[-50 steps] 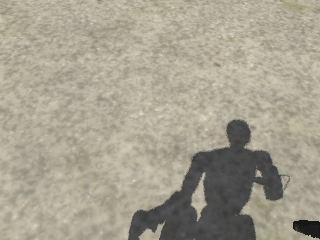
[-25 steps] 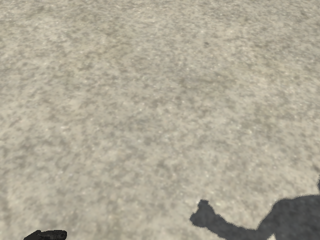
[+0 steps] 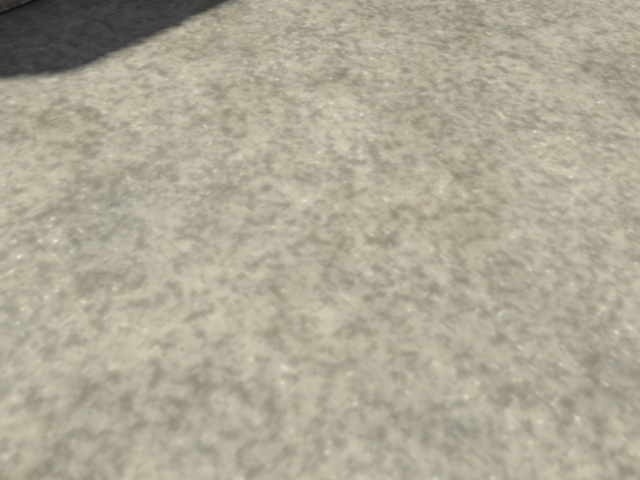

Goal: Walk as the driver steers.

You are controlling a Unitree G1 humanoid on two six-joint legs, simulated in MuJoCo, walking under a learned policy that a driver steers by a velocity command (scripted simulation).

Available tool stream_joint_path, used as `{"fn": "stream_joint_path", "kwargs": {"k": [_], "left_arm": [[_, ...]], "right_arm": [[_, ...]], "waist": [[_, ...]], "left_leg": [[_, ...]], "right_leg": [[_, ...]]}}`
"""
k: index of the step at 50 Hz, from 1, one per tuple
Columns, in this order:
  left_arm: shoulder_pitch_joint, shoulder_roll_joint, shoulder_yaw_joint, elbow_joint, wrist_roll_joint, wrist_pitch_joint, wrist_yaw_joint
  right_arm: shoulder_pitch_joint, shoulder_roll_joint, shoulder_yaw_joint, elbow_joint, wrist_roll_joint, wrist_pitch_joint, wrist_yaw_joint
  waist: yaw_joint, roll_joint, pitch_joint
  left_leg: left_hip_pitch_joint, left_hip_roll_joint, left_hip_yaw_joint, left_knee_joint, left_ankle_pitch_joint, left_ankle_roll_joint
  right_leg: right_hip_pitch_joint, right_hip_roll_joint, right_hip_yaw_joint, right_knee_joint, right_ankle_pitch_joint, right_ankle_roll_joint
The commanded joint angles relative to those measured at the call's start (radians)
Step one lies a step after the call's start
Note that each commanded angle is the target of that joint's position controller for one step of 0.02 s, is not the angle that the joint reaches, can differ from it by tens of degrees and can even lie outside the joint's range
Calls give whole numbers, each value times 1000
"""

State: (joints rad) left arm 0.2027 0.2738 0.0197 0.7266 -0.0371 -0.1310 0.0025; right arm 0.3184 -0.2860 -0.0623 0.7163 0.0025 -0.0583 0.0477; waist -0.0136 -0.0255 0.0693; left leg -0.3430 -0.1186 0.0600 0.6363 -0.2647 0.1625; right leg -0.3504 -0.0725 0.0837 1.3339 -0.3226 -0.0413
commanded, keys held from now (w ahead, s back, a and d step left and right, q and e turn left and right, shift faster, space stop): w+shift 0.32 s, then w+e+shift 0.46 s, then e+shift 0.22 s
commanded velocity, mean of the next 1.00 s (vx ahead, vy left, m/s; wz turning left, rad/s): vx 0.92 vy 0.00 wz -0.34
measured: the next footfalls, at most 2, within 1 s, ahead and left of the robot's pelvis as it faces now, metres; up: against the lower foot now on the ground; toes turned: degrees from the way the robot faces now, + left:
right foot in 0.36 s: +0.59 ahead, -0.13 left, +0.00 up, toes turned +4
left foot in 0.78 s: +0.98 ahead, +0.12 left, +0.00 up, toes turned -20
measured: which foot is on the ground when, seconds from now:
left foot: down 0.00-0.34, up 0.36-0.76, down 0.78-1.00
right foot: up 0.00-0.34, down 0.36-0.78, up 0.80-1.00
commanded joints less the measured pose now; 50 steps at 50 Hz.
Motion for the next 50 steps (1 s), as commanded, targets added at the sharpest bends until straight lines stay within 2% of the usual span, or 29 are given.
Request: {"fn": "stream_joint_path", "kwargs": {"k": [1,3,6,8,12,15,16,17,18,19,20,21,22,23,24,27,30,33,36,38,39,40,41,42,43,44,46,48,50], "left_arm": [[66,118,32,-47,14,12,-3],[12,87,24,-59,31,34,-6],[-181,51,6,-122,43,25,-16],[-269,23,-4,-140,38,7,-31],[-381,53,12,-191,10,-5,-57],[-293,112,39,-194,3,-6,-61],[-179,152,57,-179,-11,4,-51],[35,189,72,-133,-23,21,-35],[298,217,73,-63,-9,44,-18],[347,291,95,-22,17,27,-39],[372,166,78,-5,23,28,-36],[294,118,66,-8,36,28,-27],[248,121,65,-12,40,26,-34],[204,112,60,-7,48,19,-43],[169,90,52,-11,59,15,-42],[138,75,45,-11,18,23,-35],[138,133,66,-24,6,24,-3],[196,179,88,-26,-9,28,9],[248,157,89,-15,-21,48,15],[230,151,84,-22,8,65,8],[209,71,55,-58,48,69,4],[407,-74,15,-108,-10,53,-1],[367,16,20,-96,-42,59,10],[222,83,36,-108,-28,68,18],[138,112,48,-119,1,79,21],[107,123,60,-131,22,90,17],[105,91,67,-155,2,119,-2],[39,51,52,-196,2,131,-13],[23,49,46,-199,17,128,-30]], "right_arm": [[-45,-80,-18,-67,-13,-46,-9],[-8,-65,-10,-39,-1,-50,-23],[63,-63,-5,-7,-2,-52,-48],[121,-68,-2,18,5,-54,-54],[205,-85,-3,90,20,-41,-52],[198,-131,-13,120,-8,-16,-65],[182,-156,-18,127,-35,-6,-64],[105,-185,-24,121,-56,5,-62],[43,-156,-14,89,-68,7,-69],[272,39,35,75,-26,-19,-41],[189,-65,31,89,6,-52,-25],[21,-119,16,29,43,-71,-21],[-95,-104,31,-15,26,-92,-25],[-160,-76,30,-35,8,-105,-26],[-134,-56,32,-38,1,-105,-24],[-118,-43,36,-46,-16,-90,-32],[-307,-28,57,-121,-22,-98,-25],[-370,-63,41,-147,-3,-98,-23],[-361,-123,10,-148,22,-91,-42],[-128,-180,-31,-107,32,-90,-54],[118,-231,-48,-68,25,-80,-65],[154,-352,-63,-44,-25,-67,-49],[113,-268,-52,-49,-14,-60,-43],[42,-172,-31,-58,-12,-54,-49],[-33,-127,-19,-53,-21,-45,-51],[-84,-94,-12,-43,-28,-39,-50],[-144,-53,-5,-18,-24,-43,-56],[-191,-84,-15,-5,-3,-47,-64],[-235,-143,-32,-4,1,-42,-76]], "waist": [[68,19,-18],[52,19,23],[-25,26,71],[-73,24,70],[-102,67,97],[-14,138,-18],[61,179,-107],[194,217,-214],[291,172,-366],[118,-330,-543],[189,-297,-563],[183,-206,-343],[157,-6,-234],[103,81,-122],[40,62,-101],[-26,21,-21],[8,-4,72],[43,-37,32],[28,-50,3],[-117,-68,-143],[-214,13,-335],[-60,507,-505],[-76,477,-445],[-105,313,-266],[-83,155,-155],[-43,120,-103],[17,165,-68],[29,141,-24],[38,110,-59]], "left_leg": [[128,254,-467,-443,-107,130],[54,214,-353,-468,15,112],[33,162,-220,-492,197,85],[27,169,-194,-537,192,68],[303,246,-196,-524,327,45],[524,297,-191,-357,884,9],[563,304,-188,-211,1126,1],[519,296,-143,22,1294,-20],[234,278,-142,364,1106,-32],[-231,42,-186,845,62,-126],[-340,43,-234,879,-146,-97],[-435,102,-240,875,-110,-74],[-393,126,-226,790,-83,-56],[-369,138,-213,704,-78,-58],[-312,167,-224,646,-60,-67],[-290,199,-195,462,-96,-135],[-145,183,-138,134,160,-196],[119,132,-151,-39,447,-228],[123,136,-183,-121,334,-227],[345,144,-156,-83,169,-189],[646,301,-311,-24,-60,-141],[888,573,-917,-256,-284,39],[829,570,-1051,-354,-397,59],[698,524,-811,-335,-163,29],[537,483,-589,-293,213,5],[405,438,-433,-271,477,-9],[281,386,-257,-292,573,-28],[210,396,-167,-354,628,-12],[181,377,-64,-377,653,-17]], "right_leg": [[-274,-96,20,-72,89,14],[-293,-110,-16,-170,160,51],[-309,-75,-72,-469,422,88],[-214,-27,-114,-639,613,83],[-277,24,-116,-863,594,36],[-193,111,-159,-864,442,-11],[-79,139,-173,-814,358,-33],[132,134,-191,-793,340,-57],[536,5,-48,-644,233,-82],[932,-238,619,-802,-259,-344],[967,-226,857,-1027,-398,-311],[832,-203,705,-1035,-325,-264],[634,-158,600,-1064,-155,-240],[459,-113,514,-1085,-4,-246],[355,-78,448,-1104,70,-256],[178,-46,377,-1158,115,-278],[-85,12,268,-1208,104,-237],[-165,9,273,-1216,42,-171],[33,-12,310,-1085,64,-118],[64,35,259,-753,333,-52],[-89,79,193,-397,273,-22],[-366,175,96,-2,-253,23],[-503,92,83,144,-197,21],[-550,54,43,168,-135,27],[-512,15,16,125,-77,38],[-448,-11,7,66,-75,46],[-371,-55,1,-53,-87,49],[-367,-56,-35,-220,-28,59],[-258,-36,-69,-433,175,56]]}}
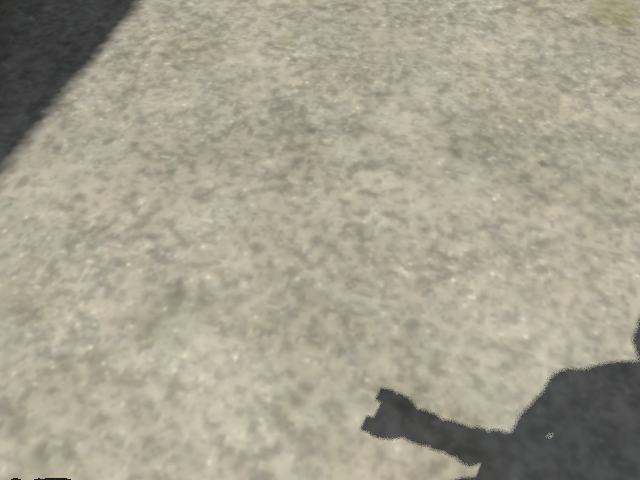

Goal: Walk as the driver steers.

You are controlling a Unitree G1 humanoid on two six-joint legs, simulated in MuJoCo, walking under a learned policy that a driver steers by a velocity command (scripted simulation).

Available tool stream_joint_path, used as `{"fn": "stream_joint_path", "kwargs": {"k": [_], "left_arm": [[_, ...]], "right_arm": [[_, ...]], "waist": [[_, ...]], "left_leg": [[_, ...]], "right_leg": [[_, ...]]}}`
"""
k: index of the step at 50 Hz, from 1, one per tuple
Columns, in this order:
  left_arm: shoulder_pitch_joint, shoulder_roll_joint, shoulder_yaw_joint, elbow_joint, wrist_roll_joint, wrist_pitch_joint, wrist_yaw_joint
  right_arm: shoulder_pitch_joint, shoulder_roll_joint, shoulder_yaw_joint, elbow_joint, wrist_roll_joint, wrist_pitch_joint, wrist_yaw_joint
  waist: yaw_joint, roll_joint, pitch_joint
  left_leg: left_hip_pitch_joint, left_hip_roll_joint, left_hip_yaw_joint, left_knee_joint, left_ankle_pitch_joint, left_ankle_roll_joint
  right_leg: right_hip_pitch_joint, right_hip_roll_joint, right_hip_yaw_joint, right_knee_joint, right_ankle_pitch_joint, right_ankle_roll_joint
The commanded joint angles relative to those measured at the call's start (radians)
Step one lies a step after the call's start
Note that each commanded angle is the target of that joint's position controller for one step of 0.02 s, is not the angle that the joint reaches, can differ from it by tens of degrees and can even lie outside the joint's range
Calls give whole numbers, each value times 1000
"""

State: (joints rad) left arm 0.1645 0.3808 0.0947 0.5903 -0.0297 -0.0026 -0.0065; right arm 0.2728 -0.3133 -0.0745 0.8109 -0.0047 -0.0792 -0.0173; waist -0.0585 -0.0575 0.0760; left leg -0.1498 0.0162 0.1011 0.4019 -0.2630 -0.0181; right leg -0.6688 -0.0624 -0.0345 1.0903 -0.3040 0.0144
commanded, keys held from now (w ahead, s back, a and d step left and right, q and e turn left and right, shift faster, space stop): e+shift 0.56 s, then w+e+shift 0.40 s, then w+shift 0.04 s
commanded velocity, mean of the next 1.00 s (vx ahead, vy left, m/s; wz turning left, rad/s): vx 0.34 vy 0.00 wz -0.98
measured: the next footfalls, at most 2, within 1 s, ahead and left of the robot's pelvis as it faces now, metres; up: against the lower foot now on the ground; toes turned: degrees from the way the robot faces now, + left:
right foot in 0.16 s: +0.30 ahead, -0.08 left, +0.00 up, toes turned -11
left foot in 0.56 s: +0.42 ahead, +0.11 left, +0.00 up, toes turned -44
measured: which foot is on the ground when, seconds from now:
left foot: down 0.00-0.16, up 0.18-0.54, down 0.56-1.00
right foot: up 0.00-0.14, down 0.16-0.56, up 0.58-1.00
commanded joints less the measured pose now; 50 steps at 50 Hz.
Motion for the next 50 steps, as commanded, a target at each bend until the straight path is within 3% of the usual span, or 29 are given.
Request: {"fn": "stream_joint_path", "kwargs": {"k": [1,3,5,7,8,9,10,11,12,13,15,18,20,23,25,27,28,29,30,31,32,34,37,42,47,50], "left_arm": [[71,-51,-27,-51,13,-2,-32],[56,-18,-15,-44,19,4,-54],[72,42,8,-43,24,15,-64],[194,114,43,-16,22,19,-62],[290,145,64,12,14,18,-47],[221,193,59,-4,-1,17,-21],[123,248,51,-105,54,-7,-26],[93,193,49,-136,43,-12,-36],[60,173,42,-135,26,-16,-35],[30,145,37,-131,13,-14,-27],[-16,126,30,-140,22,0,-6],[-16,140,40,-129,24,23,21],[-19,151,46,-127,14,42,37],[-33,135,44,-126,11,60,42],[-30,121,42,-122,11,64,39],[-50,99,38,-124,6,65,37],[-4,50,25,-114,4,65,34],[56,-6,8,-110,11,65,31],[67,49,18,-145,4,47,22],[52,121,32,-127,3,38,21],[59,145,42,-101,8,37,22],[104,109,34,-68,23,36,17],[53,65,14,-92,12,25,13],[18,44,2,-123,-7,21,13],[-21,12,-12,-140,-9,19,3],[-58,-25,-30,-151,-10,12,-7]], "right_arm": [[-217,-136,-24,-101,11,-18,-15],[-215,-161,-30,-91,29,-19,-18],[-208,-198,-42,-90,48,-19,-18],[-198,-217,-50,-100,58,-5,-16],[-179,-186,-40,-104,48,1,-10],[-76,-46,0,-100,-18,9,7],[55,-89,10,-135,-19,7,21],[-28,-196,-5,-141,-3,0,30],[-106,-203,-6,-166,8,0,28],[-129,-178,-2,-156,-6,6,17],[-134,-176,-3,-147,-12,25,12],[-152,-106,12,-139,-9,37,10],[-156,-90,16,-136,0,48,13],[-193,-81,15,-149,4,59,17],[-204,-89,7,-158,5,55,19],[-154,-105,-10,-145,8,46,21],[-134,-145,-25,-142,-1,47,15],[-122,-208,-35,-159,-15,62,2],[-141,-230,-40,-159,-48,59,6],[-206,-185,-31,-194,-36,52,0],[-219,-160,-26,-200,-13,49,-12],[-183,-149,-20,-199,10,41,-27],[-82,-142,-15,-183,-6,19,-21],[-29,-164,-19,-182,-23,5,-13],[4,-186,-32,-162,-25,3,-10],[41,-192,-40,-134,-19,3,-8]], "waist": [[92,142,-86],[93,133,-108],[119,130,-130],[188,110,-185],[237,39,-206],[124,-254,-177],[43,-315,-388],[120,-121,-447],[105,-48,-328],[73,52,-255],[35,53,-208],[34,47,-226],[36,30,-261],[50,-30,-226],[57,-76,-202],[26,-101,-186],[38,-18,-202],[68,198,-224],[99,373,-175],[97,340,-124],[86,293,-111],[76,214,-120],[29,177,-85],[11,202,-44],[6,171,-8],[-1,146,24]], "left_leg": [[-23,216,-45,-139,639,144],[1,201,22,-99,668,114],[45,202,51,2,819,96],[26,191,66,256,901,73],[-98,144,63,488,674,39],[-319,-5,70,808,-278,-11],[-565,-140,-132,1095,-444,-47],[-574,-83,-253,1077,-323,-24],[-576,-62,-257,995,-249,-12],[-558,-29,-260,914,-211,-18],[-436,-15,-262,755,-194,-29],[-328,-61,-226,524,-150,-67],[-277,-82,-233,445,-53,-80],[-220,-101,-241,338,19,-77],[-176,-103,-251,243,29,-65],[-66,-76,-248,61,124,-41],[30,46,-319,-44,143,11],[143,267,-574,-124,-81,120],[52,373,-802,-230,-384,197],[25,339,-746,-240,-484,185],[24,282,-634,-233,-466,143],[45,230,-481,-213,-390,102],[44,211,-357,-216,-380,98],[51,279,-301,-258,-384,145],[109,354,-204,-283,-311,169],[135,374,-132,-313,-263,173]], "right_leg": [[138,-26,29,-287,259,-11],[234,12,-8,-386,355,-35],[314,58,-42,-425,322,-72],[487,115,-65,-468,284,-126],[658,125,-25,-535,349,-166],[772,-20,219,-552,769,-241],[966,-264,778,-650,651,-499],[932,-254,801,-751,407,-466],[815,-205,721,-769,311,-413],[701,-155,652,-767,296,-362],[513,-95,539,-756,442,-325],[415,-37,478,-720,603,-295],[390,-19,490,-715,512,-265],[329,20,518,-718,282,-211],[324,32,560,-702,192,-184],[298,63,584,-642,109,-144],[244,126,521,-519,-123,-97],[64,257,317,-277,-358,-53],[-66,193,252,-100,-250,-40],[-106,114,204,-8,-149,-23],[-123,98,170,63,-76,-4],[-138,67,102,219,3,20],[-190,17,49,289,56,38],[-251,-49,83,229,125,74],[-294,-94,94,130,132,70],[-268,-115,92,22,122,41]]}}
Over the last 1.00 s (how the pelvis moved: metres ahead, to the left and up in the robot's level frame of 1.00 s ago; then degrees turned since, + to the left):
0.92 0.00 0.02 -25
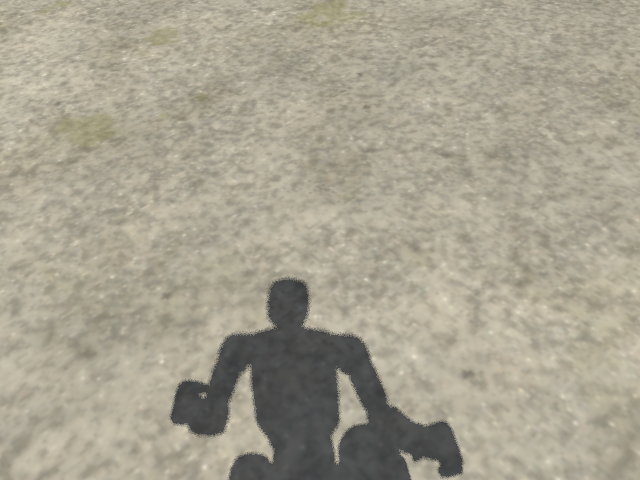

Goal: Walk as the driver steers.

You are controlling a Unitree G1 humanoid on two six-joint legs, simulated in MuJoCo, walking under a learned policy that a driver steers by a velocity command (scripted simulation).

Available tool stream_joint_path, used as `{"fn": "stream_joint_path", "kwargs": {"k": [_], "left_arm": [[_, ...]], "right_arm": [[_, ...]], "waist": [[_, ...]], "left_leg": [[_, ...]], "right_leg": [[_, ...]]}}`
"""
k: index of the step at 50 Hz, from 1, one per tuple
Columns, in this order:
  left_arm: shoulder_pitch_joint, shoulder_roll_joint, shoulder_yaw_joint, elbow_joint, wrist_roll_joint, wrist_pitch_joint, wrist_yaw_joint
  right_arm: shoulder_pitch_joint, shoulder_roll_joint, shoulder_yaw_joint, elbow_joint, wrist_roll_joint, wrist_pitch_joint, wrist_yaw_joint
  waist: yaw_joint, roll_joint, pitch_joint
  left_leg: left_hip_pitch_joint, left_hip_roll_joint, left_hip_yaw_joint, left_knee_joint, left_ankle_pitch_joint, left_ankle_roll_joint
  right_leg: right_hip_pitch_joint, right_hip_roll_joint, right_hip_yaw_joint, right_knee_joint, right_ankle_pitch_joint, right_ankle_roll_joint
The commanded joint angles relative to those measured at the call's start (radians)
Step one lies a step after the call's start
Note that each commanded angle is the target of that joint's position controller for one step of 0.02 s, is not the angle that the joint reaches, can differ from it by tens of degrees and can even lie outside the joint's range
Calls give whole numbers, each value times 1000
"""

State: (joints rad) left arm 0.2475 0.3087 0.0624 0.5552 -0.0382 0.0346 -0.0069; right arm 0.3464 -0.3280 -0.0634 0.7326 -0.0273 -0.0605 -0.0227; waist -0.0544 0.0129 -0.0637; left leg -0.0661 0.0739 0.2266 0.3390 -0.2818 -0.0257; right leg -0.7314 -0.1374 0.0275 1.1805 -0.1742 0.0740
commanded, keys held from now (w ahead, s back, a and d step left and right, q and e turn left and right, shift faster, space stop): w+shift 0.46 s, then w+q+shift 0.54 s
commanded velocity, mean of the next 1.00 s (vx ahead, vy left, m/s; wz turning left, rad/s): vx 0.96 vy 0.00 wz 0.13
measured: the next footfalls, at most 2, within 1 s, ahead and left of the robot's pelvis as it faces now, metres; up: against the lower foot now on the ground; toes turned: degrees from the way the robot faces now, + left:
right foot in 0.20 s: +0.20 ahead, -0.22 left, +0.00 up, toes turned -12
left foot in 0.66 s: +0.74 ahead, -0.18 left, +0.00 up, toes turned -5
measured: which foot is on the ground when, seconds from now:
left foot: down 0.00-0.18, up 0.20-0.64, down 0.66-1.00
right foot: up 0.00-0.18, down 0.20-0.68, up 0.70-1.00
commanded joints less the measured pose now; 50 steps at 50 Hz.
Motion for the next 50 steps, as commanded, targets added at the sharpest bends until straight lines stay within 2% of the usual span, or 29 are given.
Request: {"fn": "stream_joint_path", "kwargs": {"k": [1,5,7,8,9,10,11,12,13,15,17,20,22,25,28,31,32,33,34,35,36,37,38,39,40,42,45,47,50], "left_arm": [[-151,36,-4,-115,-3,-29,-11],[-176,34,-14,-92,-5,-44,-32],[-157,55,-8,-71,-2,-50,-41],[-42,81,10,-32,1,-56,-41],[194,148,53,52,-1,-59,-37],[413,252,92,128,-3,-57,-27],[347,374,91,100,6,-71,-20],[307,265,60,56,12,-103,-29],[302,202,41,83,18,-119,-39],[196,135,18,96,28,-121,-42],[108,57,-6,84,52,-129,-40],[136,55,-8,118,44,-146,-21],[177,39,-14,149,42,-147,-2],[254,64,-15,201,33,-148,25],[297,92,-13,245,39,-138,40],[285,162,6,256,77,-114,71],[261,170,12,254,97,-102,82],[173,189,19,232,111,-93,83],[52,181,19,191,110,-98,77],[234,-53,-41,156,75,-131,42],[163,62,-40,107,13,-188,12],[27,97,-32,68,-16,-213,5],[-36,76,-40,43,0,-228,2],[-34,58,-39,57,27,-224,6],[3,53,-39,67,42,-212,4],[8,61,-34,62,54,-189,13],[-191,24,-52,-28,81,-188,15],[-271,-6,-53,-59,66,-188,10],[-300,54,-19,-75,14,-183,16]], "right_arm": [[-23,-179,-53,-45,7,-15,1],[-26,-191,-60,-11,30,-8,20],[-33,-208,-63,9,42,1,31],[-60,-221,-63,17,48,6,32],[-81,-197,-48,19,42,6,31],[-108,-117,-19,-18,14,-10,25],[-51,27,21,-93,9,-44,30],[-151,-76,3,-109,67,-75,25],[-216,-102,-6,-125,106,-84,26],[-189,-59,9,-99,60,-84,23],[-114,-50,6,-65,65,-54,47],[-183,-25,15,-71,46,-22,57],[-298,-11,25,-103,40,-31,65],[-427,24,43,-125,58,-54,94],[-494,3,29,-153,80,-62,124],[-402,-58,-4,-159,85,-52,124],[-244,-98,-24,-120,89,-37,117],[9,-143,-45,-50,89,-17,102],[266,-163,-53,22,82,4,79],[232,-195,-51,36,56,-15,83],[154,-129,-49,0,36,-9,65],[132,-110,-46,-18,22,-18,49],[61,-71,-33,-18,16,-31,56],[-13,-48,-24,-37,19,-43,57],[-66,-52,-22,-58,12,-43,52],[-89,-46,-19,-64,42,-37,46],[-71,-74,-27,-63,64,-40,18],[-9,-97,-39,-45,73,-34,12],[52,-84,-41,-24,89,-21,5]], "waist": [[-6,69,174],[8,60,210],[38,71,211],[120,81,155],[249,45,16],[330,-124,-51],[172,-450,-151],[222,-229,-208],[216,-133,-72],[129,-113,36],[53,-144,76],[43,-51,148],[71,-29,197],[116,-40,225],[117,-73,221],[33,-202,87],[-51,-232,7],[-172,-240,-86],[-296,-93,-144],[-81,384,-262],[-112,177,-378],[-104,87,-178],[-20,-114,-19],[41,-137,36],[94,-118,93],[127,-81,150],[72,-38,220],[8,-3,178],[-15,57,130]], "left_leg": [[57,317,-229,-264,-228,180],[55,297,-99,-289,-140,171],[42,285,-45,-237,36,176],[2,259,5,-78,312,172],[-102,199,69,234,643,153],[-396,145,35,651,312,91],[-741,-26,-127,1039,-312,45],[-825,-35,-314,1142,-252,55],[-933,-3,-287,1149,-153,73],[-865,88,-285,1026,12,89],[-757,118,-296,963,138,85],[-795,104,-274,808,246,48],[-780,64,-223,611,365,29],[-648,-9,-146,338,560,52],[-611,-104,-126,183,564,99],[-449,-225,-27,231,437,141],[-288,-245,-25,283,386,159],[-46,-207,-86,298,375,197],[273,-119,-245,267,335,238],[702,125,-773,285,44,479],[673,181,-1109,3,-443,504],[498,160,-1075,-88,-444,441],[247,127,-1009,-142,-327,401],[70,77,-918,-143,-220,397],[-82,23,-849,-165,-160,402],[-254,-33,-750,-183,-75,394],[-506,-118,-604,-200,57,348],[-578,-134,-586,-178,17,286],[-356,-105,-669,-73,-69,237]], "right_leg": [[-182,-41,24,-117,-17,-34],[-9,-17,-53,-319,-116,-101],[142,33,-114,-424,-194,-145],[331,102,-173,-490,-165,-169],[674,193,-226,-533,-94,-199],[983,128,-39,-537,-85,-208],[1101,-100,572,-758,-480,-324],[1062,-196,769,-931,-596,-345],[1007,-214,680,-941,-497,-338],[773,-146,467,-908,-377,-320],[617,-80,330,-939,-244,-297],[584,-48,190,-1017,-6,-292],[568,-6,85,-1061,137,-267],[592,3,-30,-1163,228,-215],[777,-20,-123,-1131,509,-142],[951,-55,-166,-868,1270,-64],[942,-63,-163,-670,1461,-52],[853,-66,-157,-392,1555,-46],[575,27,-159,65,1080,-34],[-4,229,28,572,-387,39],[-94,210,183,553,-282,-39],[-116,168,180,454,-237,-85],[-65,133,164,318,-183,-123],[15,102,165,219,-159,-128],[77,85,167,171,-154,-115],[121,54,131,37,-156,-75],[284,77,43,-329,83,-21],[479,132,17,-505,320,-2],[487,145,96,-663,322,19]]}}
Over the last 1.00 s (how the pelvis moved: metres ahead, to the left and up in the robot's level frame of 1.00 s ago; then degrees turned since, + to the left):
0.32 0.01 0.00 -57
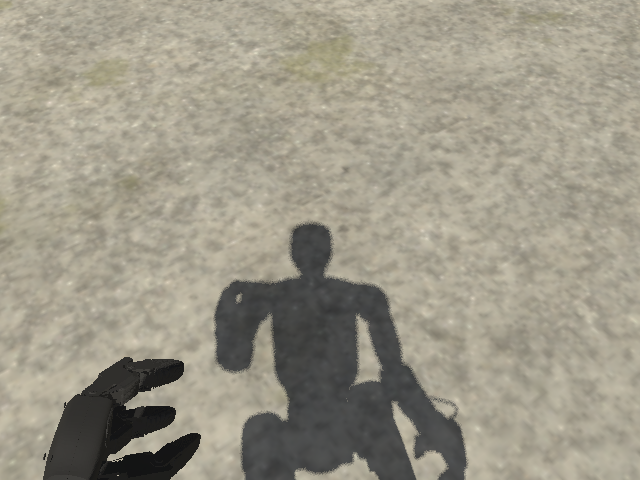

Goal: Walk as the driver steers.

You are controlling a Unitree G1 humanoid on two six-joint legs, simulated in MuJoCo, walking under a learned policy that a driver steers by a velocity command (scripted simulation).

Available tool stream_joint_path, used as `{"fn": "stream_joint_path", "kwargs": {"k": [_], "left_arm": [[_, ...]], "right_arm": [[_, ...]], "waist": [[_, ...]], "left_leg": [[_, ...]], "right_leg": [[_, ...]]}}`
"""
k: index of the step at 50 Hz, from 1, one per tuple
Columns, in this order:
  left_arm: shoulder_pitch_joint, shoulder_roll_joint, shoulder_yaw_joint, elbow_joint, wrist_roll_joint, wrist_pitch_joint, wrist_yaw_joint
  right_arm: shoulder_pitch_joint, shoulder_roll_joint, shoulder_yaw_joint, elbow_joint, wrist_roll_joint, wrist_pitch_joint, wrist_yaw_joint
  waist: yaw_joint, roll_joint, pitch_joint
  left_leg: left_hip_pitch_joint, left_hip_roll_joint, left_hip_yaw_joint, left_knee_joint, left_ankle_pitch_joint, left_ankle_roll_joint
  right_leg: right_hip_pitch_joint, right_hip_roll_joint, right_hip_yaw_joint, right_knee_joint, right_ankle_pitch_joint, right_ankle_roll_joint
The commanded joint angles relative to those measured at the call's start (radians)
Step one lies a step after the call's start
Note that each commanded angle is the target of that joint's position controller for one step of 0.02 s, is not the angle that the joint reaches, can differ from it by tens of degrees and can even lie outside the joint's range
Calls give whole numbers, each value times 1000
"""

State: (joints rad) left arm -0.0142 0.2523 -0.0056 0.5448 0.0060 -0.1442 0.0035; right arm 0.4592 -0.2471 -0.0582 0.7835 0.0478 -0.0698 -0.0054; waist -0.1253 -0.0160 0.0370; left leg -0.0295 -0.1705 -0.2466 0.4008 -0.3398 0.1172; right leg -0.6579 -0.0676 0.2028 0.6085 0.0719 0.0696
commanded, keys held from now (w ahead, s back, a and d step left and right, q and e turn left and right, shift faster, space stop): w+q+shift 0.42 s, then q+shift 0.58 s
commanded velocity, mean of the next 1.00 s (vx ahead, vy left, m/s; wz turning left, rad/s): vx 0.64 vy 0.00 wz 0.97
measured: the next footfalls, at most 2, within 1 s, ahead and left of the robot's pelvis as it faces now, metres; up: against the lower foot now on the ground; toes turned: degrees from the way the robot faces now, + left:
right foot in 0.08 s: +0.29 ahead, -0.19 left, +0.00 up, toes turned +14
left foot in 0.54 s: +0.62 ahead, +0.17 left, +0.00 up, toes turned +35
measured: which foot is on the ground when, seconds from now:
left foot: down 0.00-0.08, up 0.10-0.52, down 0.54-0.96, up 0.98-1.00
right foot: up 0.00-0.06, down 0.08-0.54, up 0.56-0.96, down 0.98-1.00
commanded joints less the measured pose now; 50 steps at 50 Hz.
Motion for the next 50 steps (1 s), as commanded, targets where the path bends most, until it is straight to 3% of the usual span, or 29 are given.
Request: {"fn": "stream_joint_path", "kwargs": {"k": [1,3,4,5,6,7,8,9,10,13,17,19,20,22,24,26,27,28,29,30,31,32,35,38,42,47,48,49,50], "left_arm": [[-48,127,58,-68,-40,-8,7],[107,186,100,-39,-51,-18,9],[333,212,117,-5,-54,-16,14],[537,284,127,33,-45,-1,20],[504,350,136,62,-5,0,-10],[418,215,118,19,-3,10,-7],[384,161,104,33,-5,22,0],[367,155,100,51,8,28,0],[341,138,96,75,16,29,0],[311,65,79,137,-4,22,-9],[267,128,93,165,-2,19,-3],[298,139,93,187,6,18,3],[321,183,100,197,3,18,7],[327,212,101,212,1,27,14],[372,281,116,213,-4,43,36],[321,325,129,186,-20,53,44],[300,276,120,167,-37,43,32],[317,101,71,123,14,18,10],[449,145,54,75,-7,-6,-3],[318,245,69,66,-12,-12,0],[254,226,70,35,-24,-6,8],[258,214,69,55,-8,9,20],[273,220,82,64,6,58,28],[200,137,60,36,25,71,33],[95,124,57,13,8,85,19],[81,172,88,17,-3,72,11],[114,177,92,28,1,66,12],[112,214,97,13,15,74,22],[147,231,100,17,50,89,22]], "right_arm": [[-45,-154,-47,-70,13,-4,-14],[-53,-155,-50,-73,-6,12,-9],[-91,-124,-36,-101,-33,17,1],[-40,10,6,-131,-72,13,6],[106,11,28,-190,36,-4,7],[13,-86,15,-149,46,9,-10],[-117,-137,2,-166,13,15,-7],[-189,-133,-2,-178,-13,23,-3],[-238,-123,-7,-202,-26,24,5],[-253,-69,-2,-233,8,55,26],[-320,-66,11,-271,-7,56,45],[-391,-90,8,-273,-10,45,57],[-440,-75,16,-296,-12,39,67],[-494,-90,12,-307,-15,26,86],[-449,-137,-12,-295,-24,21,96],[-120,-243,-71,-217,-18,39,89],[34,-283,-97,-166,-13,56,64],[-20,-336,-92,-181,-27,66,36],[-76,-356,-79,-257,-88,41,38],[-119,-320,-85,-283,-73,37,43],[-182,-300,-79,-279,-51,25,46],[-247,-255,-66,-282,-29,15,45],[-329,-228,-63,-280,-46,23,30],[-308,-240,-69,-245,-35,52,-8],[-308,-231,-71,-240,-16,107,-39],[-317,-180,-58,-255,-23,115,-42],[-303,-145,-47,-256,-21,114,-37],[-194,-64,-24,-243,-35,115,-32],[-125,-146,-39,-273,-22,112,-21]], "waist": [[55,95,24],[160,112,-84],[281,110,-246],[292,-140,-408],[176,-605,-501],[230,-346,-329],[253,-193,-183],[241,-17,-107],[216,4,-44],[161,-72,3],[128,-29,80],[164,28,106],[172,9,124],[166,23,152],[125,-47,64],[-58,-109,-113],[-114,-1,-156],[-4,356,-174],[58,292,-524],[4,57,-515],[68,-25,-303],[123,-120,-210],[189,-60,-89],[176,-30,-130],[137,69,-193],[140,170,-146],[149,125,-161],[88,-65,-227],[45,-257,-256]], "left_leg": [[-307,153,-218,-82,11,81],[-192,154,-204,158,267,30],[-282,136,-150,429,325,-10],[-479,75,-46,803,-202,-26],[-794,92,38,1084,-214,-50],[-875,176,67,1145,-86,-63],[-895,195,113,1129,-15,-65],[-844,235,126,1090,18,-66],[-814,268,120,1019,51,-63],[-783,329,135,946,43,-50],[-824,339,164,799,209,-69],[-802,301,240,669,327,-59],[-774,303,258,580,375,-50],[-665,240,345,406,417,-18],[-462,112,453,348,382,-10],[-50,63,403,332,361,51],[232,114,279,218,488,97],[407,267,7,251,973,183],[569,523,-504,106,754,417],[451,470,-528,-3,511,360],[263,420,-455,-56,407,323],[102,377,-391,-72,404,279],[-248,294,-213,-90,677,240],[-351,196,-106,-26,824,189],[-356,121,-118,33,576,78],[-252,131,-288,164,306,21],[-285,89,-248,283,117,-15],[-420,-1,-102,532,-286,-65],[-583,-20,12,678,-385,-113]], "right_leg": [[399,73,-66,-130,35,17],[536,77,-83,-135,-110,-23],[808,-8,-52,-33,-206,-64],[1108,-194,204,-22,-387,-97],[1221,-434,867,-286,-871,-286],[1099,-355,792,-349,-1036,-260],[973,-307,558,-332,-825,-219],[844,-265,389,-319,-574,-199],[742,-224,265,-322,-427,-199],[640,-177,39,-361,-253,-177],[564,-176,-157,-443,-98,-183],[591,-126,-277,-469,-13,-146],[589,-146,-295,-484,15,-141],[605,-117,-390,-452,311,-94],[648,-117,-415,-266,850,-61],[544,-149,-389,132,1036,-61],[339,-70,-389,444,487,-34],[67,141,-354,905,-676,-4],[-78,159,-65,1117,-720,-4],[-39,113,-16,1012,-614,-34],[-85,92,-39,899,-572,-36],[-49,45,-38,812,-540,-25],[103,16,-52,625,-523,18],[168,69,-96,396,-389,52],[268,150,-94,139,-157,53],[342,127,-16,-158,-114,22],[456,53,-5,-256,0,-21],[649,-184,179,-210,217,-123],[702,-368,461,-258,223,-296]]}}
Over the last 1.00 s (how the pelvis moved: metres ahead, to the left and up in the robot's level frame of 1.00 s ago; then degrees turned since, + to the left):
0.81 -0.25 -0.01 11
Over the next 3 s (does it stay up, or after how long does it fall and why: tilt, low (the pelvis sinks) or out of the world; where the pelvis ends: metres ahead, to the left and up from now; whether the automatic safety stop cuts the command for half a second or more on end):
stays up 1.50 0.80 -0.02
